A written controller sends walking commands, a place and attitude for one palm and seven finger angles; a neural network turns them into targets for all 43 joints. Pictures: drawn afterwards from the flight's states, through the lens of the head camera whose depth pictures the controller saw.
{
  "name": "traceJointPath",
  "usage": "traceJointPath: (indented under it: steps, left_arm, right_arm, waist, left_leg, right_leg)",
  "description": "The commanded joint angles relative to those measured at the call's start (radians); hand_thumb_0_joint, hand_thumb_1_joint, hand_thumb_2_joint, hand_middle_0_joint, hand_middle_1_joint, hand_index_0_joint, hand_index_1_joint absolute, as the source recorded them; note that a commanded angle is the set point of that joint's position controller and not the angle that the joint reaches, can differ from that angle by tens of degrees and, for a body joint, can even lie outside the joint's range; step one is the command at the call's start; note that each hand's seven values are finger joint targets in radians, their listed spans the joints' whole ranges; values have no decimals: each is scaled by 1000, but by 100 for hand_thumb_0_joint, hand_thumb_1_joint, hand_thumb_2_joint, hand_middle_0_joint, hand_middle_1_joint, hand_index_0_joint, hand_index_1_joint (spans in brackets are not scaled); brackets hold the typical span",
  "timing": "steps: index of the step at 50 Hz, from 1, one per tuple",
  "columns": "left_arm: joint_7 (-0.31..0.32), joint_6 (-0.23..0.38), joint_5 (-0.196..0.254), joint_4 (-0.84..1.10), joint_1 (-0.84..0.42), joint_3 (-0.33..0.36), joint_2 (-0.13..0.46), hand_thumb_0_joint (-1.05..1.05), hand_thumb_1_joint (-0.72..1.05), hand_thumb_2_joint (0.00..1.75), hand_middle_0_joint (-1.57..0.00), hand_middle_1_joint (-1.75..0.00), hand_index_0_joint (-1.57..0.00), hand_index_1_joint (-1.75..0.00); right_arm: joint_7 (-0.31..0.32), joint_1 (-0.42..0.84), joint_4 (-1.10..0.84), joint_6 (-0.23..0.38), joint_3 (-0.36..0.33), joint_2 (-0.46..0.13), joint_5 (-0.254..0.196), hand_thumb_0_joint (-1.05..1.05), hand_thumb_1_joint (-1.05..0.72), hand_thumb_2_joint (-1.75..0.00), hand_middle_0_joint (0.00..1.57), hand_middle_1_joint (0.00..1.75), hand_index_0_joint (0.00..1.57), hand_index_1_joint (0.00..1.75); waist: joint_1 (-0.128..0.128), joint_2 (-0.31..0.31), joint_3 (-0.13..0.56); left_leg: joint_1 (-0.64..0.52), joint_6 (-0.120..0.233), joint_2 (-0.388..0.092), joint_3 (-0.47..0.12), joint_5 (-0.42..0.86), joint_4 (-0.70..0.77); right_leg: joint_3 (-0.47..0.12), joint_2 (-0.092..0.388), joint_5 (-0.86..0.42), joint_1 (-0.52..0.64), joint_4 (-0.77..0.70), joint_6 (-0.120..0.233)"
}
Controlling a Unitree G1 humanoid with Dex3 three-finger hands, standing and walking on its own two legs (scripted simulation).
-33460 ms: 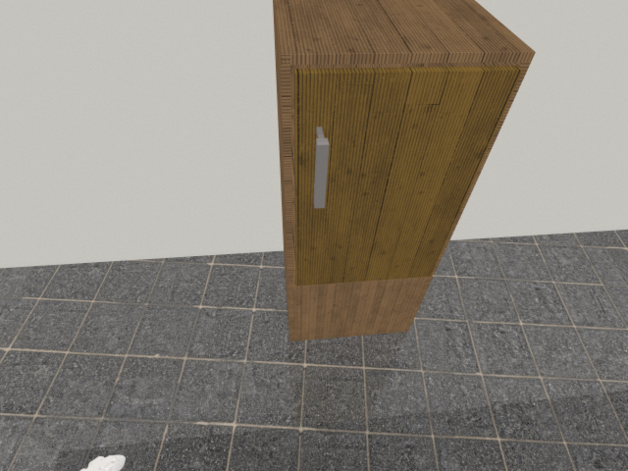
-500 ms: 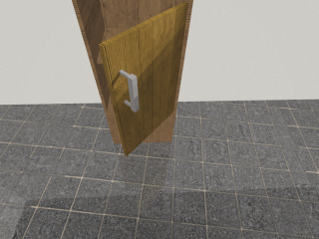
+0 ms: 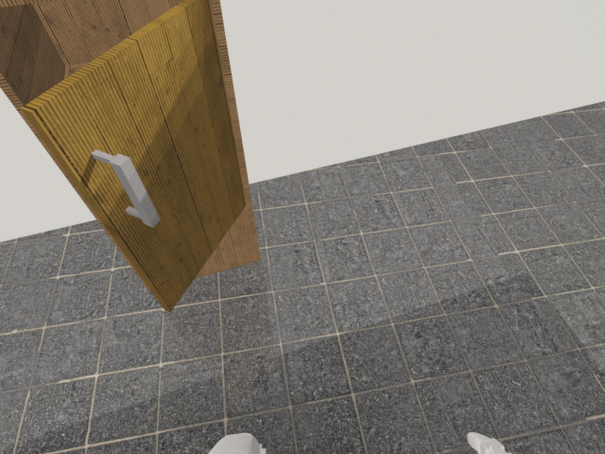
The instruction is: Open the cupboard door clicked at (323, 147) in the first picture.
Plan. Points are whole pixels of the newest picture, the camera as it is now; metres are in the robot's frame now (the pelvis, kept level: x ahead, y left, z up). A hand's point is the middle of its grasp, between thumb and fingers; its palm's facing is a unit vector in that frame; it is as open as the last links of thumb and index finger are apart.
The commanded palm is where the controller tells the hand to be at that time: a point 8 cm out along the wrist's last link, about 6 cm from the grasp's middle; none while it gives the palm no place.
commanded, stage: walk to a spot facing it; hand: left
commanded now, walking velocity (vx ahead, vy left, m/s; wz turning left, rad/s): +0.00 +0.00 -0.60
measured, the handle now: (127, 189) +0.47 +0.33 +0.03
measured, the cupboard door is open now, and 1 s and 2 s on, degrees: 47 47 47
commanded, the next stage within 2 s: none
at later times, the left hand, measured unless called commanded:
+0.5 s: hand (200, 439) +0.15 +0.17 -0.16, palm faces -0.26 -0.92 -0.29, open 7.4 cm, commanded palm none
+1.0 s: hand (254, 392) +0.22 +0.10 -0.16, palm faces -0.56 -0.80 -0.20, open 7.4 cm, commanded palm none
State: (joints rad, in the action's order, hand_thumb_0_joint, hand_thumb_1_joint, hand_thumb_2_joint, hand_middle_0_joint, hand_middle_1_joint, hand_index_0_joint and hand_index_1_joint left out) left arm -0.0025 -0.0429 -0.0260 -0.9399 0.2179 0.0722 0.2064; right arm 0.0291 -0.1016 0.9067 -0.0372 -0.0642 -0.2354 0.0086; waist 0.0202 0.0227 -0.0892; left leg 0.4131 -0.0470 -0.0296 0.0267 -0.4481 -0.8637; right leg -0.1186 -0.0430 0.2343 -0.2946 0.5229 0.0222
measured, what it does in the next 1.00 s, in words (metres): steps on the spot, turning right: left foot, then right foot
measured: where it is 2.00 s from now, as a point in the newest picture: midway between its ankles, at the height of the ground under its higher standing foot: (400, 444)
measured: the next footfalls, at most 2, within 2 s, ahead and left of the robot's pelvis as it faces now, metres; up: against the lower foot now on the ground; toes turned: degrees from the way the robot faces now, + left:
left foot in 0.08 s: +0.05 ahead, +0.14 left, +0.00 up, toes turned -2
right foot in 0.40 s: +0.02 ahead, -0.14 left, +0.00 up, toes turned -18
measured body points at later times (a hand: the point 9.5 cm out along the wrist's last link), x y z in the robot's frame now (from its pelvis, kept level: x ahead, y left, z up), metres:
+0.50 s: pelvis +0.00 -0.02 -0.01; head +0.05 -0.04 +0.43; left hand +0.17 +0.22 -0.14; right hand -0.03 -0.28 -0.16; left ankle +0.01 +0.13 -0.68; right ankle -0.01 -0.13 -0.74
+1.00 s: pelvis +0.03 -0.02 +0.00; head +0.06 -0.03 +0.45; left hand +0.25 +0.14 -0.14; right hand -0.09 -0.24 -0.14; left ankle +0.08 +0.10 -0.74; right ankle -0.05 -0.13 -0.70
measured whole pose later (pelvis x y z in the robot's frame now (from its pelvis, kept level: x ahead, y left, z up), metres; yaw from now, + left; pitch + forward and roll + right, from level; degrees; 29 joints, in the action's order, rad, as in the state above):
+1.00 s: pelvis +0.03 -0.02 +0.00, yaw -36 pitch +1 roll -2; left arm -0.06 -0.06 -0.02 -0.91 0.17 0.08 0.24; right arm 0.02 -0.29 0.91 0.01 -0.02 -0.20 0.04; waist -0.01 -0.01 -0.05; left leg 0.21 -0.04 -0.15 0.18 -0.29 -0.50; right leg 0.07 0.04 0.44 -0.40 0.79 -0.03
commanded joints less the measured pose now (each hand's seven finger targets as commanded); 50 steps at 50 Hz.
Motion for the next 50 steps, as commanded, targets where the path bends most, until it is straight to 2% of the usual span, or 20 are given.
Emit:
traceJointPath:
  steps: [1,2,4,5,7,10,15,18,19,20,22,26,34,35,36,37,39,42,46,50]
  left_arm:
    - [13,13,2,79,-22,54,213,0,90,90,-20,-30,-20,-30]
    - [13,11,6,84,-36,48,190,0,90,90,-20,-30,-20,-30]
    - [-5,8,20,123,-22,25,100,0,90,90,-20,-30,-20,-30]
    - [-10,7,7,127,-68,30,143,0,90,90,-20,-30,-20,-30]
    - [-20,3,-6,107,-26,44,136,0,90,90,-20,-30,-20,-30]
    - [-38,-5,4,105,-37,30,104,0,90,90,-20,-30,-20,-30]
    - [-43,9,9,118,-78,13,88,0,90,90,-20,-30,-20,-30]
    - [-37,20,8,90,13,24,125,0,90,90,-20,-30,-20,-30]
    - [-25,28,0,74,69,39,198,0,90,90,-20,-30,-20,-30]
    - [-6,33,-6,60,120,64,314,0,90,90,-20,-30,-20,-30]
    - [16,23,6,58,105,62,281,0,90,90,-20,-30,-20,-30]
    - [22,23,0,101,-26,44,213,0,90,90,-20,-30,-20,-30]
    - [9,9,5,116,-86,42,209,0,90,90,-20,-30,-20,-30]
    - [4,4,13,131,-85,30,159,0,90,90,-20,-30,-20,-30]
    - [-6,3,21,149,-57,19,98,0,90,90,-20,-30,-20,-30]
    - [-8,6,8,157,-98,21,145,0,90,90,-20,-30,-20,-30]
    - [-23,6,-5,133,-76,39,143,0,90,90,-20,-30,-20,-30]
    - [-48,0,-1,127,-75,29,100,0,90,90,-20,-30,-20,-30]
    - [-61,15,1,147,-160,13,77,0,90,90,-20,-30,-20,-30]
    - [-66,29,-2,137,-138,13,81,0,90,90,-20,-30,-20,-30]
  right_arm:
    - [11,-99,-50,27,-11,-63,-8,0,-90,-90,20,30,20,30]
    - [15,-137,-37,35,-14,-81,-9,0,-90,-90,20,30,20,30]
    - [24,-180,-48,50,-38,-236,16,0,-90,-90,20,30,20,30]
    - [30,-188,-50,45,-31,-239,23,0,-90,-90,20,30,20,30]
    - [27,-86,-83,51,-14,-175,31,0,-90,-90,20,30,20,30]
    - [26,-75,-88,45,-6,-153,28,0,-90,-90,20,30,20,30]
    - [17,-170,-55,37,-26,-192,26,0,-90,-90,20,30,20,30]
    - [6,-150,-60,31,-36,-196,14,0,-90,-90,20,30,20,30]
    - [1,-145,-77,27,-30,-151,4,0,-90,-90,20,30,20,30]
    - [-4,-79,-129,26,-9,-71,-2,0,-90,-90,20,30,20,30]
    - [1,-57,-121,10,-12,-102,-4,0,-90,-90,20,30,20,30]
    - [-7,-66,-81,6,-10,-79,2,0,-90,-90,20,30,20,30]
    - [5,-201,-37,28,-10,-77,-4,0,-90,-90,20,30,20,30]
    - [11,-237,-28,38,-19,-138,5,0,-90,-90,20,30,20,30]
    - [14,-250,-42,46,-37,-242,21,0,-90,-90,20,30,20,30]
    - [18,-258,-51,46,-35,-250,22,0,-90,-90,20,30,20,30]
    - [17,-159,-79,54,-18,-197,31,0,-90,-90,20,30,20,30]
    - [16,-118,-89,52,-6,-164,30,0,-90,-90,20,30,20,30]
    - [6,-247,-40,61,-19,-175,33,0,-90,-90,20,30,20,30]
    - [-9,-243,-33,57,-31,-202,32,0,-90,-90,20,30,20,30]
  waist:
    - [-35,136,128]
    - [-58,94,141]
    - [-62,-375,143]
    - [-78,-271,109]
    - [-10,-233,94]
    - [-4,-231,75]
    - [-53,-242,126]
    - [1,-184,148]
    - [27,9,166]
    - [68,328,151]
    - [64,216,122]
    - [-2,160,113]
    - [-72,93,116]
    - [-82,-76,117]
    - [-78,-380,119]
    - [-87,-289,115]
    - [-30,-171,95]
    - [-13,-230,67]
    - [-76,-222,85]
    - [-63,-191,77]
  left_leg:
    - [-146,7,24,-5,113,280]
    - [-281,13,2,-24,191,412]
    - [-423,175,-415,-441,317,614]
    - [-317,244,-464,-434,434,591]
    - [-221,230,-368,-294,470,571]
    - [-239,168,-262,-57,593,511]
    - [-315,153,-282,8,655,425]
    - [-220,79,-252,73,549,275]
    - [-60,23,-185,130,338,114]
    - [170,-24,-36,160,-195,-117]
    - [203,-1,-76,-22,-143,-289]
    - [113,-21,-54,-11,-11,-198]
    - [-260,-4,1,10,184,355]
    - [-348,38,-123,-133,124,500]
    - [-376,142,-396,-439,143,625]
    - [-299,220,-484,-478,241,623]
    - [-188,216,-390,-330,265,618]
    - [-223,143,-279,-91,218,595]
    - [-298,146,-300,-32,149,591]
    - [-226,127,-320,24,17,542]
  right_leg:
    - [-273,197,-329,43,-90,123]
    - [-254,161,-263,-54,-45,81]
    - [29,-38,353,-324,316,-36]
    - [32,14,378,-299,501,-47]
    - [55,36,286,-281,634,-61]
    - [122,56,215,-252,562,-80]
    - [214,34,208,-110,226,-59]
    - [217,32,-48,108,-40,-27]
    - [33,170,-252,264,-121,28]
    - [-323,417,-549,320,-175,149]
    - [-270,401,-316,244,-189,223]
    - [-165,267,-350,136,-149,171]
    - [-208,183,-104,-104,-82,89]
    - [-134,87,54,-224,20,36]
    - [37,-44,326,-344,284,-29]
    - [44,12,380,-310,476,-39]
    - [63,38,289,-268,633,-55]
    - [134,76,188,-278,545,-72]
    - [189,84,194,-227,305,-57]
    - [256,50,190,-54,94,-33]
